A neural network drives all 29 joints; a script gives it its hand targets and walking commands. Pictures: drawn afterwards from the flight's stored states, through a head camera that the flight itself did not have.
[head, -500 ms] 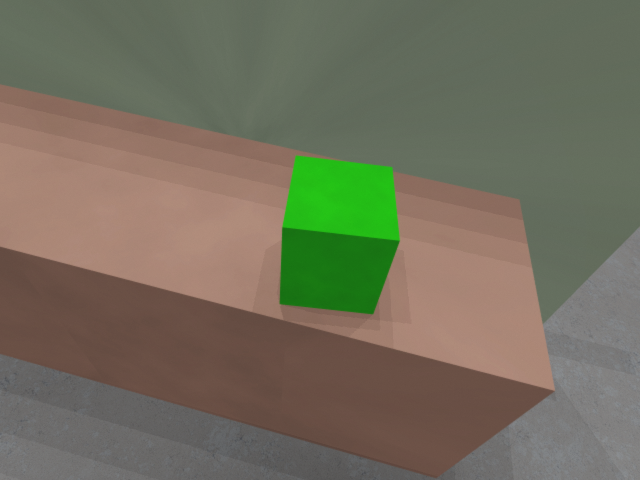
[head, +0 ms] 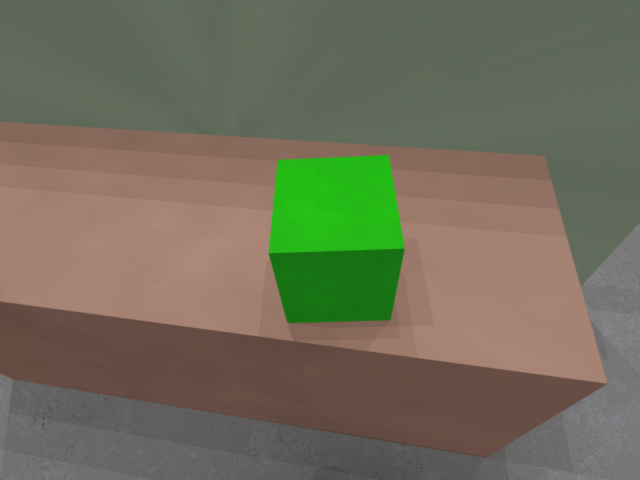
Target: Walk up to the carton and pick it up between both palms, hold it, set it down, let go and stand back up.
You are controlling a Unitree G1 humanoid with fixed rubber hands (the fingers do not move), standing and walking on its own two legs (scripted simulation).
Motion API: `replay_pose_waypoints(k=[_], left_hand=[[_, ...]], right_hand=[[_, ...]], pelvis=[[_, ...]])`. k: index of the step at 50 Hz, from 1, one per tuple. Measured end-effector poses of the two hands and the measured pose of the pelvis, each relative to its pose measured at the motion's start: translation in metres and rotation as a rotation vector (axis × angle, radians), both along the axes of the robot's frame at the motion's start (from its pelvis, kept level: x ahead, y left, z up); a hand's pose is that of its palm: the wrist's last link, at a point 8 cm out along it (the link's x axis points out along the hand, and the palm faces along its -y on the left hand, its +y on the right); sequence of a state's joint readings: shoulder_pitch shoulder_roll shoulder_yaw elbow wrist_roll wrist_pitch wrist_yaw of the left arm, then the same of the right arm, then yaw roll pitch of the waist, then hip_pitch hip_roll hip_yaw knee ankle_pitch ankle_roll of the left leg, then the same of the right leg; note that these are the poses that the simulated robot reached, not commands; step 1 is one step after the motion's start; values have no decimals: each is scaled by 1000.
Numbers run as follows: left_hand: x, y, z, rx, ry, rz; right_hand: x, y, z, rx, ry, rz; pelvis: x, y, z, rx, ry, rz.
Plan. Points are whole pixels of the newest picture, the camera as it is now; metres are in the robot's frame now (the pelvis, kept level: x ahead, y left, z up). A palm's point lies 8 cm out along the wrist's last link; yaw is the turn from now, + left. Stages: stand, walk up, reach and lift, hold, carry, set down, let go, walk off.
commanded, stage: walk up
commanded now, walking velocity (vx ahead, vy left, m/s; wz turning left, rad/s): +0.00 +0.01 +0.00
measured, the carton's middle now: (335, 242) +0.47 -0.01 -0.03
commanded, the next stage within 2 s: none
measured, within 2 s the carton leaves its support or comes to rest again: neither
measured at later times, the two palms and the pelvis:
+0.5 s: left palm out of the picture -0.03 +0.19 -0.15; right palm out of the picture -0.02 -0.22 -0.14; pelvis +0.01 -0.02 +0.01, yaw +0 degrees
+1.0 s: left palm out of the picture +0.01 +0.20 -0.15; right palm out of the picture -0.02 -0.19 -0.14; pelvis +0.03 -0.01 +0.01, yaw +0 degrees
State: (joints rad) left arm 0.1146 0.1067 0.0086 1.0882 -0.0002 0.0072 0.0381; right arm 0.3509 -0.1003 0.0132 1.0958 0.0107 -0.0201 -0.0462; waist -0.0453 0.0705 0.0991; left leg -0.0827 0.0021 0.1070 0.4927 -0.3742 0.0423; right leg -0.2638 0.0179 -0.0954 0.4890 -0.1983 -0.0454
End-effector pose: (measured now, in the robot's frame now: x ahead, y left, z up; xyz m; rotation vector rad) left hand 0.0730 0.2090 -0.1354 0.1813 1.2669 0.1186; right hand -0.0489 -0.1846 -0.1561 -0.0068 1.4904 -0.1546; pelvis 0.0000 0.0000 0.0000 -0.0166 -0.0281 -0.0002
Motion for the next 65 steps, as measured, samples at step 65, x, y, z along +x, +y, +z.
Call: replay_pose_waypoints(k=[65], left_hand=[[-71, -6, -17, -79, 234, 91]], right_hand=[[23, 9, 16, -43, 54, 45]], pelvis=[[36, 8, 4, -5, -4, -5]])
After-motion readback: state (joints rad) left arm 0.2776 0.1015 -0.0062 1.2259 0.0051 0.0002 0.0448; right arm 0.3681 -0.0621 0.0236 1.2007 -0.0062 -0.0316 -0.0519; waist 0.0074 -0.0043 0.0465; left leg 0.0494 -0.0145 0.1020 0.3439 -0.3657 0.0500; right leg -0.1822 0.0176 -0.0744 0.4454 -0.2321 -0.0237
